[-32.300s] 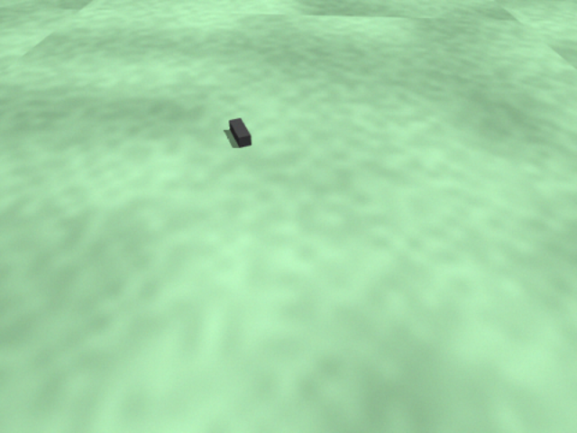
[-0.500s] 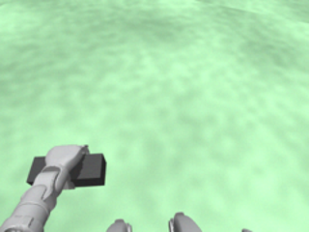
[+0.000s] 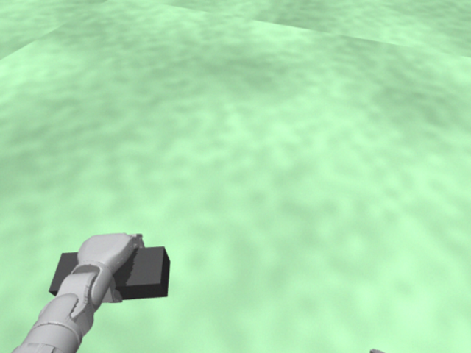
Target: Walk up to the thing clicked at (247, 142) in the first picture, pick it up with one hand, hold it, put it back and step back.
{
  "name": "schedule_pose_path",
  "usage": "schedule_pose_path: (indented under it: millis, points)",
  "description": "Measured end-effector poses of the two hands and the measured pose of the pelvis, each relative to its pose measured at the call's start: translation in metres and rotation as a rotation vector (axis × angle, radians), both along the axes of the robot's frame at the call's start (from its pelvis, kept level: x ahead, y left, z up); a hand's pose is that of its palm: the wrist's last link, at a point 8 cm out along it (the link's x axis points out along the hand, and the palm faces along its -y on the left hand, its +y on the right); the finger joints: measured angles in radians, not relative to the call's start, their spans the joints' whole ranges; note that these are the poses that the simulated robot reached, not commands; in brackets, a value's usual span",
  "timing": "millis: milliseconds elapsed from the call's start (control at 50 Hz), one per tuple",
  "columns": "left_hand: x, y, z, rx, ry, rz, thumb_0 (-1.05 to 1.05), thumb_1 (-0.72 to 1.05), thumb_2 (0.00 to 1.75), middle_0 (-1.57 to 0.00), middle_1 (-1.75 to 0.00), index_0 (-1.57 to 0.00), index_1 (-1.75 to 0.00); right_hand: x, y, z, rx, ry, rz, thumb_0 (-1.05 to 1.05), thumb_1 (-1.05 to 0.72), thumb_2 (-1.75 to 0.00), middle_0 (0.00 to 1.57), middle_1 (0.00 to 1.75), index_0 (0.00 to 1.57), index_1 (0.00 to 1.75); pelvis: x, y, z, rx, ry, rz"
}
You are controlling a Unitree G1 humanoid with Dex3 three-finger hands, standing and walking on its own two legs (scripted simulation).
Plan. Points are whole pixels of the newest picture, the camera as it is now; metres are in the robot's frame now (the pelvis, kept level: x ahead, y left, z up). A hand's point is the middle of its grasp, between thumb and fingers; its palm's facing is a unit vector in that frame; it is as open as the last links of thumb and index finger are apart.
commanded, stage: hold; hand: left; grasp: from above
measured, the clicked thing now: (115, 275) +0.32 +0.23 -0.09
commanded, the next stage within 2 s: crouch in 1.82 s
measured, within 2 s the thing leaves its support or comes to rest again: neither
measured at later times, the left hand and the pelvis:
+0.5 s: hand (109, 274) +0.30 +0.21 -0.03, palm faces -0.46 -0.03 -0.89, open 10.5 cm; pelvis +0.00 +0.00 +0.01, yaw +0 degrees
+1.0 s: hand (108, 279) +0.28 +0.20 -0.01, palm faces -0.45 -0.03 -0.89, open 10.5 cm; pelvis -0.01 -0.01 +0.02, yaw +0 degrees
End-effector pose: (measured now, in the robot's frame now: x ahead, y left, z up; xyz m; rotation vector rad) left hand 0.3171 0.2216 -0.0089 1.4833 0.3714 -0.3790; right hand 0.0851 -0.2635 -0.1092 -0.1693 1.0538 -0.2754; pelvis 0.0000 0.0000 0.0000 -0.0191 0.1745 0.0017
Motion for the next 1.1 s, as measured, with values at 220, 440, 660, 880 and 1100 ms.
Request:
schedule_pose_path:
  millis: [220, 440, 660, 880, 1100]
  points:
    - [0.001, 0.002, 0.025, 0.016, -0.006, -0.004, -0.01, -0.11, 0.69, -0.58, -0.77, -0.61, -0.71, 0.017, -0.001, 0.012, 0.011, -0.044, 0.001, 0.01, -0.9, -0.89, 0.2, 0.3, 0.21, 0.3, 0.004, 0.0, 0.009, 0.004, -0.039, -0.003]
    - [-0.013, -0.004, 0.033, 0.005, 0.002, -0.033, -0.01, -0.1, 0.69, -0.58, -0.77, -0.61, -0.71, 0.024, 0.0, 0.015, 0.019, -0.068, 0.018, 0.01, -0.91, -0.89, 0.2, 0.3, 0.2, 0.3, 0.001, -0.002, 0.014, 0.011, -0.065, -0.007]
    - [-0.021, -0.007, 0.045, 0.012, -0.022, -0.023, -0.01, -0.1, 0.69, -0.58, -0.77, -0.6, -0.71, 0.027, -0.001, 0.02, 0.029, -0.095, 0.024, 0.01, -0.91, -0.9, 0.2, 0.3, 0.2, 0.3, -0.004, -0.006, 0.017, 0.017, -0.091, -0.007]
    - [-0.031, -0.012, 0.051, -0.002, -0.011, -0.034, -0.01, -0.1, 0.69, -0.57, -0.77, -0.6, -0.71, 0.03, -0.003, 0.026, 0.027, -0.124, 0.031, 0.01, -0.91, -0.9, 0.2, 0.3, 0.2, 0.3, -0.009, -0.008, 0.021, 0.021, -0.116, -0.009]
    - [-0.031, -0.014, 0.061, 0.004, -0.031, -0.034, -0.01, -0.1, 0.68, -0.57, -0.77, -0.6, -0.71, 0.034, -0.001, 0.03, 0.033, -0.134, 0.035, 0.01, -0.91, -0.9, 0.2, 0.3, 0.2, 0.3, -0.009, -0.009, 0.025, 0.023, -0.135, -0.011]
